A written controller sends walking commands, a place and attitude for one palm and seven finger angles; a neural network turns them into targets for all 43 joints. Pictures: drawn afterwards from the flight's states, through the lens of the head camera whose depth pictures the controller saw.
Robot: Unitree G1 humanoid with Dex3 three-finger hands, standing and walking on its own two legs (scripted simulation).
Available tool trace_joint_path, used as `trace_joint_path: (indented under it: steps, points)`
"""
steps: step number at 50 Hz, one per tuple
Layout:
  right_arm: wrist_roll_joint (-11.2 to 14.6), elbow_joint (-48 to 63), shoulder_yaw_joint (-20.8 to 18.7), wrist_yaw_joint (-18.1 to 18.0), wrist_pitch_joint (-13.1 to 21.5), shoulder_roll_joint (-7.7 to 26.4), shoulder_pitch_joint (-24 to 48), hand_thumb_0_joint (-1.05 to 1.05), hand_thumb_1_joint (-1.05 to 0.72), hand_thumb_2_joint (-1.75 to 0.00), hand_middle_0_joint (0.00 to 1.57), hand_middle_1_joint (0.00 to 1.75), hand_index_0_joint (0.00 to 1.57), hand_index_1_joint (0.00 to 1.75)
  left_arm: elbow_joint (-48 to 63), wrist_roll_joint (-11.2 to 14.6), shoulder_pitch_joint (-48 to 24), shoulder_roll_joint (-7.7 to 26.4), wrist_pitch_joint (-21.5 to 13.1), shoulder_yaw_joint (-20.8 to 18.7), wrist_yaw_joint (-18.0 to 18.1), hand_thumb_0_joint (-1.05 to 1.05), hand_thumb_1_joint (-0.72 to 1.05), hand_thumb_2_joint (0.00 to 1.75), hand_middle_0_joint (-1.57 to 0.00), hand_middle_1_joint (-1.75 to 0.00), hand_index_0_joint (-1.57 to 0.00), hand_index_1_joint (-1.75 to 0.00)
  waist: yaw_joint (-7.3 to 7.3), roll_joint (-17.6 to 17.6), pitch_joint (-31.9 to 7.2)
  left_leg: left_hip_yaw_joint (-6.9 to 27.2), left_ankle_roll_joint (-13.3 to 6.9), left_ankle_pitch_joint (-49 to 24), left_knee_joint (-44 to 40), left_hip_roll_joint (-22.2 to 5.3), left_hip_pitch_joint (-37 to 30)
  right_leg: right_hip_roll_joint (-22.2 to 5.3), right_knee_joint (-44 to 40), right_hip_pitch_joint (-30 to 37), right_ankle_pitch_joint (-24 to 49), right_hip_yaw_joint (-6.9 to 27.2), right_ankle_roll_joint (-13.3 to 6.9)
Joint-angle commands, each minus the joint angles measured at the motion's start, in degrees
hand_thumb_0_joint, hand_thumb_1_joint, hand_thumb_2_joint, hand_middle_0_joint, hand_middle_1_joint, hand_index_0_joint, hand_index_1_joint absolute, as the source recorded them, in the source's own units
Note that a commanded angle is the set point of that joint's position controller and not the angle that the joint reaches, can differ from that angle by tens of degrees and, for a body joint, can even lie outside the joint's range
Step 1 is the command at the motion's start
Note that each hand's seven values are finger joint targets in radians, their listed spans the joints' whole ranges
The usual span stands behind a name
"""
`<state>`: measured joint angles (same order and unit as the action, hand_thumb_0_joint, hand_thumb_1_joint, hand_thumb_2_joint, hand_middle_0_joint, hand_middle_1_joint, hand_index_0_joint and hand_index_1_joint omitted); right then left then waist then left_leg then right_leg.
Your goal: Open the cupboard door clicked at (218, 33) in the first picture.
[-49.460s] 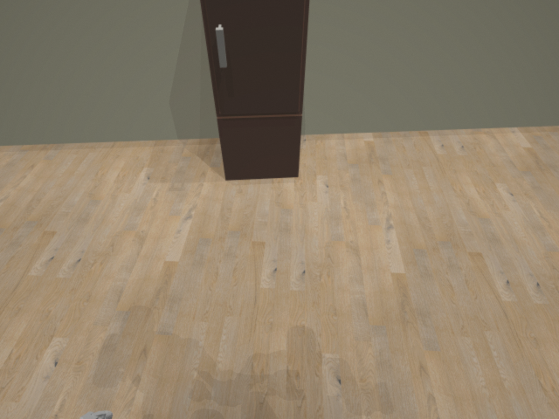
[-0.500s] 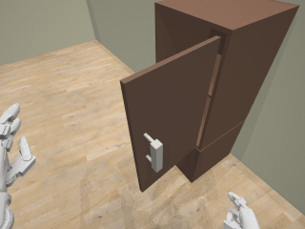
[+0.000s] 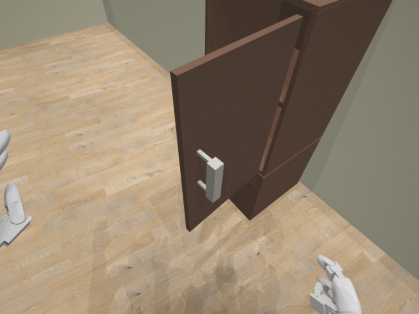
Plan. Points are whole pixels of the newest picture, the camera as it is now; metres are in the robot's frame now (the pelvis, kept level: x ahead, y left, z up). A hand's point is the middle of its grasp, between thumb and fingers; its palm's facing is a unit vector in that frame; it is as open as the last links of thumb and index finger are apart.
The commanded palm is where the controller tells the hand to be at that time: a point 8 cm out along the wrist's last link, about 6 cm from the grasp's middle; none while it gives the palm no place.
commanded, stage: step back with the hand held close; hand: left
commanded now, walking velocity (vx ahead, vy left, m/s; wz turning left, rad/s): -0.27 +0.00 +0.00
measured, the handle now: (207, 175) +0.43 +0.04 -0.03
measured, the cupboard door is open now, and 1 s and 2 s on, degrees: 96 96 96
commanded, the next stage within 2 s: stop stepping back and stand still in 0.74 s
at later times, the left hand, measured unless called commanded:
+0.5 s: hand out of the picture +0.15 +0.27 +0.17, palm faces +0.45 -0.75 -0.49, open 7.4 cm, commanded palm +0.09 +0.29 +0.18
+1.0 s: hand out of the picture +0.03 +0.24 +0.17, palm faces +0.37 -0.79 -0.48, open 7.4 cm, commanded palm -0.03 +0.28 +0.18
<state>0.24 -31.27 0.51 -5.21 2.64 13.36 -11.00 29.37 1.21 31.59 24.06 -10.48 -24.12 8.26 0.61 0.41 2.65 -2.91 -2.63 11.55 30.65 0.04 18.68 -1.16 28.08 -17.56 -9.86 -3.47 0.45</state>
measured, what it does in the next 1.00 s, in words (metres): walks backwards: right foot, then left foot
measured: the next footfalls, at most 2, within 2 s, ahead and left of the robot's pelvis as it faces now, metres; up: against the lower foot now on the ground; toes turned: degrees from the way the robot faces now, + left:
right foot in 0.48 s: -0.12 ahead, -0.11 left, +0.00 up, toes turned +2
left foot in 0.70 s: +0.03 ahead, +0.07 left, +0.00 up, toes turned +0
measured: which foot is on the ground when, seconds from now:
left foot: down 0.00-0.60, up 0.62-0.68, down 0.70-1.00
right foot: down 0.00-0.28, up 0.30-0.46, down 0.48-0.76, up 0.78-0.98, down 1.00-1.00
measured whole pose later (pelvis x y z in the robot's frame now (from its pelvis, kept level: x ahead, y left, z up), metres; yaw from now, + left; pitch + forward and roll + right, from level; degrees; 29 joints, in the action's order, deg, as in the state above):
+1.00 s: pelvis -0.17 -0.02 +0.00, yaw +0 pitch +1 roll -1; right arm -0.8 -32.7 0.7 -4.2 6.4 10.8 -10.3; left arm 32.2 3.6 33.7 27.3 -7.9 -24.0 8.5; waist -0.4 -2.2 0.2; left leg -2.0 -1.0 2.6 19.8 0.4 24.1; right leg 3.1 31.4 -10.2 -29.3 -1.9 -2.0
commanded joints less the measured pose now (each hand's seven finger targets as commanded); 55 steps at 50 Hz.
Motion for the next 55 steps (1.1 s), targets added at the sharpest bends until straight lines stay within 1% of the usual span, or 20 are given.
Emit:
trace_joint_path:
  steps: [1, 9, 11, 15, 21, 25, 27, 29, 32, 35, 37, 39, 41, 43, 47, 49, 50, 51, 52, 55]
  points:
    - [-0.18, 8.74, -3.35, -0.29, 4.61, 7.92, 4.92, 0.0, -0.9, -0.9, 0.2, 0.3, 0.2, 0.3, 11.25, -0.65, -2.81, 9.0, -4.38, -7.48, 1.38, 0.0, 0.9, 0.9, -0.2, -0.3, -0.2, -0.3, -0.25, 5.1, -4.48, 9.29, -2.4, 22.7, -13.29, -7.11, 19.46, 0.26, 2.78, 15.49, -3.81, 6.01, 0.02]
    - [-0.59, 5.42, -2.99, -0.13, 5.73, 6.92, 2.48, 0.0, -0.9, -0.9, 0.2, 0.3, 0.2, 0.3, 13.62, 0.23, -5.1, 10.12, -5.4, -6.63, 2.56, 0.0, 0.9, 0.9, -0.2, -0.3, -0.2, -0.3, -1.63, -0.94, -5.31, 5.13, 1.52, 14.57, 1.42, -1.02, 0.24, -6.06, -10.62, -7.34, -17.99, 9.28, -3.23]
    - [-0.61, 5.35, -2.81, -0.45, 5.68, 7.17, 3.19, 0.0, -0.9, -0.9, 0.2, 0.3, 0.2, 0.3, 13.85, 0.29, -4.96, 10.71, -5.63, -7.19, 2.92, 0.0, 0.9, 0.9, -0.2, -0.3, -0.2, -0.3, -1.58, 2.25, -4.3, 8.09, 0.92, 17.37, -3.47, -2.73, 2.9, -3.6, -8.14, -6.34, -18.59, 6.68, -1.88]
    - [-1.11, 6.57, -3.41, -0.69, 6.59, 7.09, 5.38, 0.0, -0.9, -0.9, 0.2, 0.3, 0.2, 0.3, 13.59, -0.65, -3.12, 10.85, -6.09, -9.92, 2.21, 0.0, 0.9, 0.9, -0.2, -0.3, -0.2, -0.3, 0.34, 13.86, -7.73, 22.69, -5.01, 26.8, -23.53, -15.22, 21.03, 6.13, 20.36, 15.46, -6.89, 3.39, 0.43]
    - [-1.9, 3.48, -3.26, 1.26, 8.39, 6.37, 5.3, 0.0, -0.9, -0.9, 0.2, 0.3, 0.2, 0.3, 13.14, 1.38, -0.5, 8.48, -5.77, -6.68, 1.19, 0.0, 0.9, 0.9, -0.2, -0.3, -0.2, -0.3, 0.06, 10.65, -8.24, 16.69, -3.97, 3.25, -17.43, -12.89, 2.62, 5.41, 5.78, 5.66, -14.32, 4.1, -1.58]
    - [-2.25, 1.32, -3.44, 1.54, 7.89, 7.33, 5.81, 0.0, -0.9, -0.9, 0.2, 0.3, 0.2, 0.3, 14.94, 1.64, -4.82, 11.91, -6.83, -7.42, 0.63, 0.0, 0.9, 0.9, -0.2, -0.3, -0.2, -0.3, 0.31, 7.13, -16.13, 9.77, -1.1, -27.08, -7.27, -9.85, -14.33, 2.85, -4.82, 3.08, 5.68, 6.6, -1.15]
    - [-1.13, 1.62, -3.52, 1.36, 6.31, 5.57, 4.57, 0.0, -0.9, -0.9, 0.2, 0.3, 0.2, 0.3, 14.42, 1.38, -4.14, 13.0, -7.07, -7.88, 0.81, 0.0, 0.9, 0.9, -0.2, -0.3, -0.2, -0.3, -0.75, 0.17, -23.44, 3.42, 0.15, -34.59, -0.97, -6.41, -21.49, -1.03, -3.89, 4.06, 31.07, 8.35, 1.29]
    - [0.72, 4.43, -3.82, 1.13, 5.55, 5.91, 6.48, 0.0, -0.9, -0.9, 0.2, 0.3, 0.2, 0.3, 12.85, 2.5, -1.37, 14.09, -5.5, -9.63, 0.41, 0.0, 0.9, 0.9, -0.2, -0.3, -0.2, -0.3, -0.31, -8.59, -22.95, 0.72, 0.42, -20.08, 1.32, -3.06, -15.38, -3.59, -4.72, 6.93, 40.47, 7.76, 5.17]
    - [0.8, 6.39, -2.74, 0.77, 4.12, 5.35, 9.47, 0.0, -0.9, -0.9, 0.2, 0.3, 0.2, 0.3, 11.28, 2.37, 2.63, 16.14, -5.4, -12.16, 0.26, 0.0, 0.9, 0.9, -0.2, -0.3, -0.2, -0.3, 0.23, -3.86, -12.2, 0.82, 2.13, 2.73, 9.02, 1.34, -2.94, -9.8, -8.71, 2.48, 39.05, 11.83, 1.01]
    - [-0.09, 6.29, -1.43, -0.18, 3.02, 5.24, 8.1, 0.0, -0.9, -0.9, 0.2, 0.3, 0.2, 0.3, 10.21, 2.08, 0.28, 15.03, -4.81, -10.04, -0.2, 0.0, 0.9, 0.9, -0.2, -0.3, -0.2, -0.3, -0.71, -1.02, -7.01, 2.56, 2.42, -9.12, -1.28, 0.15, -0.47, -5.63, -4.46, 6.99, 45.35, 9.43, -0.89]
    - [0.09, 5.55, -2.39, -0.52, 3.08, 7.4, 6.95, 0.0, -0.9, -0.9, 0.2, 0.3, 0.2, 0.3, 11.03, 2.46, -2.16, 14.9, -5.09, -8.63, -0.42, 0.0, 0.9, 0.9, -0.2, -0.3, -0.2, -0.3, -0.31, 9.46, -10.84, 8.13, 0.15, -39.85, -7.18, -5.86, -14.47, 1.94, -0.28, 0.88, 23.88, 4.45, 2.14]
    - [-1.08, 5.87, -3.37, 0.6, 4.63, 7.44, 5.91, 0.0, -0.9, -0.9, 0.2, 0.3, 0.2, 0.3, 11.54, 3.49, -0.75, 13.81, -5.0, -7.18, -0.91, 0.0, 0.9, 0.9, -0.2, -0.3, -0.2, -0.3, 0.42, 14.39, -15.83, 17.18, -3.38, -30.68, -17.25, -14.63, -13.46, 6.93, 15.39, 1.81, -19.82, 5.65, -0.01]
    - [-1.15, 5.34, -3.89, 0.95, 6.31, 6.89, 5.77, 0.0, -0.9, -0.9, 0.2, 0.3, 0.2, 0.3, 12.79, 3.16, -1.95, 11.58, -4.19, -6.24, -0.37, 0.0, 0.9, 0.9, -0.2, -0.3, -0.2, -0.3, 1.01, 10.16, -13.0, 17.57, -6.33, -9.28, -21.11, -17.08, -4.9, 5.85, 23.88, 3.41, -20.33, 7.52, -0.73]
    - [-0.76, 5.25, -3.81, 1.02, 7.09, 6.78, 5.69, 0.0, -0.9, -0.9, 0.2, 0.3, 0.2, 0.3, 11.96, 3.08, 1.28, 10.91, -2.56, -6.1, 0.44, 0.0, 0.9, 0.9, -0.2, -0.3, -0.2, -0.3, 0.94, 6.95, -13.04, 14.09, -4.82, 4.26, -23.15, -15.06, -2.72, 5.14, 22.84, 5.15, -18.43, 5.45, -0.77]
    - [-1.2, 6.12, -3.38, 0.47, 6.8, 6.87, 6.28, 0.0, -0.9, -0.9, 0.2, 0.3, 0.2, 0.3, 15.48, 2.43, 0.68, 12.75, -0.87, -8.08, 1.74, 0.0, 0.9, 0.9, -0.2, -0.3, -0.2, -0.3, 0.19, 14.84, -8.92, 8.81, 1.03, 25.94, -27.22, -9.56, 10.53, 7.85, 6.04, 16.87, -19.15, -2.23, -2.09]
    - [-0.89, 6.23, -3.17, 0.43, 6.41, 5.26, 5.45, 0.0, -0.9, -0.9, 0.2, 0.3, 0.2, 0.3, 15.94, 1.98, 2.05, 12.82, -0.57, -7.71, 1.67, 0.0, 0.9, 0.9, -0.2, -0.3, -0.2, -0.3, -0.71, 5.54, -7.74, 0.71, 4.76, 19.89, -10.82, -0.94, 4.74, 2.06, -12.2, 10.28, -22.32, 2.76, -4.57]
    - [-0.92, 5.43, -3.55, 0.44, 5.75, 5.03, 5.12, 0.0, -0.9, -0.9, 0.2, 0.3, 0.2, 0.3, 16.74, 1.79, 1.54, 14.78, -0.83, -8.72, 1.59, 0.0, 0.9, 0.9, -0.2, -0.3, -0.2, -0.3, -0.91, -6.9, -6.9, 0.37, 5.56, 11.03, 12.67, 3.05, -5.46, -11.32, -23.96, -10.52, -33.93, 21.24, -9.32]
    - [-2.11, 3.24, -3.63, 0.46, 4.93, 5.25, 4.23, 0.0, -0.9, -0.9, 0.2, 0.3, 0.2, 0.3, 18.79, 1.66, -2.8, 15.66, -1.33, -9.64, 1.87, 0.0, 0.9, 0.9, -0.2, -0.3, -0.2, -0.3, -0.8, -9.99, -4.74, 3.83, 5.03, 7.83, 28.64, 2.01, -3.48, -19.82, -25.51, -19.45, -31.59, 26.21, -12.85]
    - [-1.4, 2.51, -3.11, 0.58, 5.39, 4.77, 3.93, 0.0, -0.9, -0.9, 0.2, 0.3, 0.2, 0.3, 16.58, 1.52, -6.06, 13.64, -1.07, -8.44, 1.73, 0.0, 0.9, 0.9, -0.2, -0.3, -0.2, -0.3, -1.1, -9.92, -5.43, 5.47, 5.01, 7.9, 34.27, 2.18, 2.22, -18.38, -24.06, -18.09, -34.42, 27.12, -12.85]
    - [-0.72, 1.39, -2.15, -0.75, 6.31, 4.48, 3.53, 0.0, -0.9, -0.9, 0.2, 0.3, 0.2, 0.3, 5.92, 0.43, -8.02, 9.75, -1.31, -4.69, 2.15, 0.0, 0.9, 0.9, -0.2, -0.3, -0.2, -0.3, -1.95, -3.19, -1.5, 2.87, 3.18, 7.22, 18.31, -2.2, 2.64, -11.57, -16.92, -8.75, -20.97, 14.64, -6.81]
